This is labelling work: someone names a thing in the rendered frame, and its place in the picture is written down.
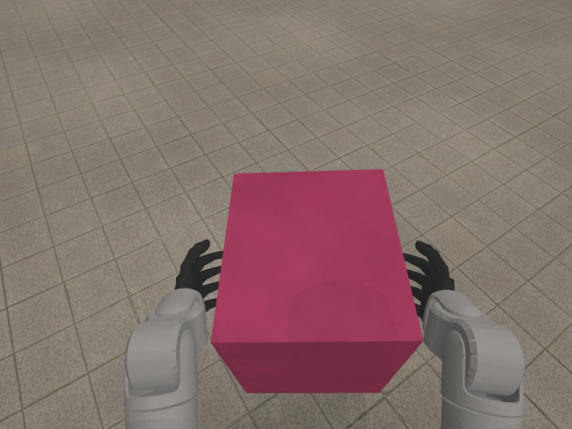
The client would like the left robot forearm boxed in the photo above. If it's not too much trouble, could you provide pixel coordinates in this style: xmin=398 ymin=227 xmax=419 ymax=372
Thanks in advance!
xmin=124 ymin=288 xmax=208 ymax=429

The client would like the carton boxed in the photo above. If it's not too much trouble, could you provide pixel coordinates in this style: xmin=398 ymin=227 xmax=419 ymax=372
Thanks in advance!
xmin=211 ymin=169 xmax=424 ymax=393

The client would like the right robot hand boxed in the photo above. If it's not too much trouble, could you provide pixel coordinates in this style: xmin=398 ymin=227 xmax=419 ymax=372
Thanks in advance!
xmin=403 ymin=240 xmax=455 ymax=321

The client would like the right robot forearm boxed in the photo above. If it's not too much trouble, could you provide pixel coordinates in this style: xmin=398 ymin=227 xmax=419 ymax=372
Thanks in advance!
xmin=423 ymin=290 xmax=525 ymax=429

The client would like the left robot hand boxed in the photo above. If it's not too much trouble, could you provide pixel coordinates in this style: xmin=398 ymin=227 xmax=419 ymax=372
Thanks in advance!
xmin=175 ymin=240 xmax=223 ymax=312

